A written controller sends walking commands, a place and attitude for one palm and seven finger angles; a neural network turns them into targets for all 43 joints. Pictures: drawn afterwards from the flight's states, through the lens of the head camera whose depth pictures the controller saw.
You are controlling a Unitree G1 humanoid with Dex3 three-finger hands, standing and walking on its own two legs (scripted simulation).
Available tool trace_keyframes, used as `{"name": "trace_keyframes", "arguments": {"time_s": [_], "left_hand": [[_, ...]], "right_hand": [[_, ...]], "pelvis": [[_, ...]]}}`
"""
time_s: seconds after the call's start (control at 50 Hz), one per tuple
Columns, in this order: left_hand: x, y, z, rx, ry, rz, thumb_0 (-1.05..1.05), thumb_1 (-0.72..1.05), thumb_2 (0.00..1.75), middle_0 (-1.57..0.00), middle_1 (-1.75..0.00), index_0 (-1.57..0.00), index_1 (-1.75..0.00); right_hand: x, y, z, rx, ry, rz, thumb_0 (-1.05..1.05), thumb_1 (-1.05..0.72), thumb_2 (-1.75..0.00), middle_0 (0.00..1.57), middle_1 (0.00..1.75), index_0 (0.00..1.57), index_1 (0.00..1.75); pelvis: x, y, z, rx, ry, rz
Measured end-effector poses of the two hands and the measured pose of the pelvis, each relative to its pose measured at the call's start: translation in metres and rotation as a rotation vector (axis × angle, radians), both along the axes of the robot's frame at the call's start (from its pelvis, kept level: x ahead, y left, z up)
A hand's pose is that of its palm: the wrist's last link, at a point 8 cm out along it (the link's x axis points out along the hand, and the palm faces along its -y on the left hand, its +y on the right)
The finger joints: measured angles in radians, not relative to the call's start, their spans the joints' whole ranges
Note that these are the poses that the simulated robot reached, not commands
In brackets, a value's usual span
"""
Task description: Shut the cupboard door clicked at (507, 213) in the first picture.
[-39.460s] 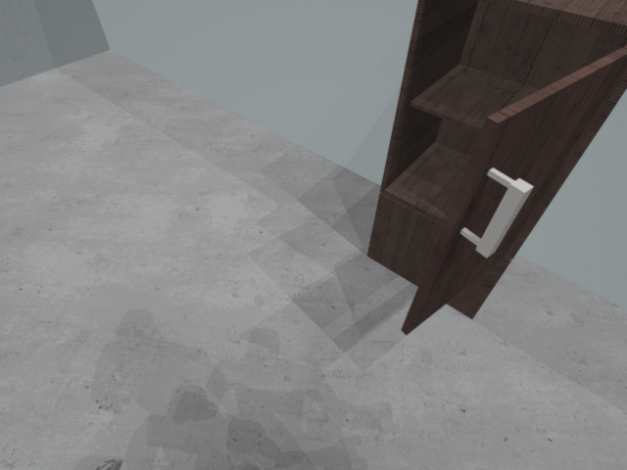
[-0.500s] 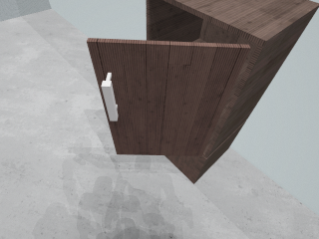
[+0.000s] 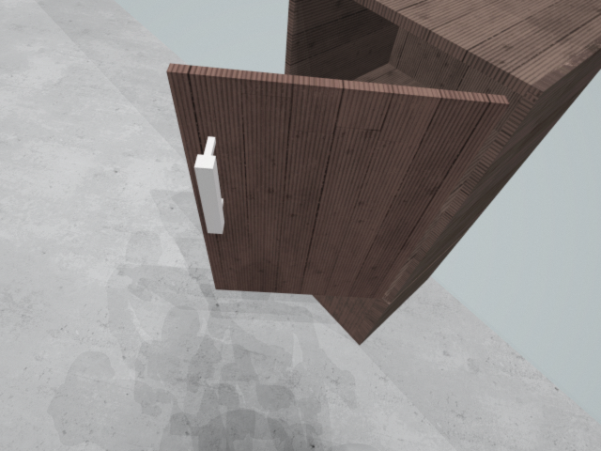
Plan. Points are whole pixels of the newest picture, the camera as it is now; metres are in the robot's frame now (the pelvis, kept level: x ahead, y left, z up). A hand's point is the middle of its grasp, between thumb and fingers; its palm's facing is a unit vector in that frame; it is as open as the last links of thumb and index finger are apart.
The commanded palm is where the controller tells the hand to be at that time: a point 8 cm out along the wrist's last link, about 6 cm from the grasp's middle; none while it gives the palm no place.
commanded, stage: come to a stop and stand still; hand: left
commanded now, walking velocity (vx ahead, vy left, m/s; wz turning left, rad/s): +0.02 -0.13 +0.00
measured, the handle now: (213, 187) +0.46 +0.16 +0.04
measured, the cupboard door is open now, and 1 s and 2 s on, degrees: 47 47 47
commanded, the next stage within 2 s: look again from close up in 0.68 s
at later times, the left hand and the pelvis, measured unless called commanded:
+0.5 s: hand out of the picture -0.02 +0.13 -0.17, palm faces +0.01 -0.98 -0.19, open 7.3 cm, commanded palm none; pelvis -0.03 -0.05 +0.00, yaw +0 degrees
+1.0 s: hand out of the picture -0.03 +0.14 -0.18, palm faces +0.01 -0.98 -0.21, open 7.4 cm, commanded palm none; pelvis -0.03 -0.03 -0.01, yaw +0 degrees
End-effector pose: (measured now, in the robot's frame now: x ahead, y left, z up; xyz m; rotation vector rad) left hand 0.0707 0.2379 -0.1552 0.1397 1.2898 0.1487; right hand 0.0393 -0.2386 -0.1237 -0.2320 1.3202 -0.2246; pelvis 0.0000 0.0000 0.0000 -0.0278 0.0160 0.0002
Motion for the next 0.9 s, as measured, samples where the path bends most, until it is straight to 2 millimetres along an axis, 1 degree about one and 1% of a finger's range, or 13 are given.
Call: {"name": "trace_keyframes", "arguments": {"time_s": [0.08, 0.12, 0.18, 0.24, 0.3, 0.4, 0.52, 0.62, 0.7, 0.78, 0.84, 0.9], "left_hand": [[-0.013, 0.005, 0.005, 0.014, 0.018, -0.006, 0.0, 0.91, 0.9, -0.2, -0.3, -0.19, -0.3], [-0.019, 0.004, 0.008, 0.021, 0.027, -0.013, 0.0, 0.91, 0.9, -0.2, -0.3, -0.19, -0.3], [-0.027, -0.002, 0.011, 0.032, 0.03, -0.023, 0.0, 0.91, 0.9, -0.2, -0.3, -0.19, -0.3], [-0.037, -0.01, 0.011, 0.051, 0.014, -0.027, 0.0, 0.91, 0.9, -0.2, -0.3, -0.19, -0.3], [-0.051, -0.024, 0.015, 0.052, 0.033, -0.033, 0.0, 0.91, 0.9, -0.2, -0.3, -0.19, -0.3], [-0.073, -0.047, 0.015, 0.021, 0.061, -0.028, 0.0, 0.91, 0.9, -0.2, -0.3, -0.19, -0.3], [-0.099, -0.064, 0.011, -0.008, 0.109, -0.004, 0.01, 0.92, 0.9, -0.2, -0.3, -0.2, -0.3], [-0.115, -0.077, 0.008, -0.038, 0.147, 0.011, 0.0, 0.92, 0.9, -0.2, -0.3, -0.2, -0.3], [-0.123, -0.084, 0.006, -0.057, 0.17, 0.021, 0.0, 0.91, 0.9, -0.2, -0.3, -0.2, -0.3], [-0.126, -0.087, 0.005, -0.068, 0.182, 0.027, 0.0, 0.91, 0.9, -0.2, -0.3, -0.2, -0.3], [-0.124, -0.083, 0.005, -0.054, 0.163, 0.01, 0.0, 0.91, 0.9, -0.2, -0.3, -0.2, -0.3], [-0.118, -0.072, 0.005, -0.031, 0.144, -0.001, 0.0, 0.91, 0.9, -0.2, -0.3, -0.2, -0.3]], "right_hand": [[-0.002, 0.004, 0.001, 0.017, -0.017, 0.003, 0.0, -0.91, -0.9, 0.2, 0.3, 0.2, 0.3], [-0.007, 0.003, -0.001, 0.027, -0.02, -0.004, 0.0, -0.91, -0.9, 0.2, 0.3, 0.2, 0.3], [-0.019, -0.004, -0.006, 0.044, -0.014, -0.02, 0.0, -0.91, -0.9, 0.21, 0.3, 0.2, 0.3], [-0.033, -0.014, -0.017, 0.069, 0.001, -0.039, 0.0, -0.91, -0.9, 0.21, 0.3, 0.2, 0.3], [-0.047, -0.022, -0.022, 0.092, 0.026, -0.055, 0.0, -0.91, -0.9, 0.2, 0.3, 0.2, 0.3], [-0.069, -0.027, -0.021, 0.109, 0.064, -0.061, 0.0, -0.91, -0.9, 0.2, 0.3, 0.2, 0.3], [-0.094, -0.03, -0.018, 0.111, 0.125, -0.068, 0.0, -0.91, -0.9, 0.2, 0.3, 0.2, 0.3], [-0.108, -0.028, -0.015, 0.11, 0.162, -0.075, 0.0, -0.91, -0.9, 0.2, 0.3, 0.2, 0.3], [-0.111, -0.025, -0.014, 0.111, 0.174, -0.079, 0.0, -0.91, -0.9, 0.2, 0.3, 0.2, 0.3], [-0.108, -0.02, -0.014, 0.114, 0.172, -0.079, 0.0, -0.91, -0.9, 0.2, 0.3, 0.2, 0.3], [-0.098, -0.017, -0.02, 0.122, 0.136, -0.066, 0.0, -0.91, -0.9, 0.2, 0.3, 0.2, 0.3], [-0.084, -0.01, -0.026, 0.132, 0.077, -0.046, 0.0, -0.91, -0.9, 0.2, 0.3, 0.19, 0.3]], "pelvis": [[-0.006, -0.002, 0.004, -0.005, 0.002, -0.005], [-0.01, -0.004, 0.004, -0.004, 0.0, -0.009], [-0.016, -0.01, 0.003, 0.002, -0.007, -0.011], [-0.02, -0.021, -0.004, 0.032, -0.011, -0.014], [-0.025, -0.028, -0.002, 0.029, -0.024, -0.008], [-0.028, -0.038, 0.002, 0.035, -0.036, -0.007], [-0.031, -0.046, 0.004, 0.031, -0.045, -0.008], [-0.032, -0.049, 0.005, 0.029, -0.044, -0.006], [-0.031, -0.049, 0.005, 0.028, -0.043, -0.006], [-0.029, -0.048, 0.005, 0.028, -0.041, -0.006], [-0.031, -0.042, 0.001, 0.01, -0.025, -0.005], [-0.03, -0.035, -0.003, 0.011, -0.021, -0.001]]}}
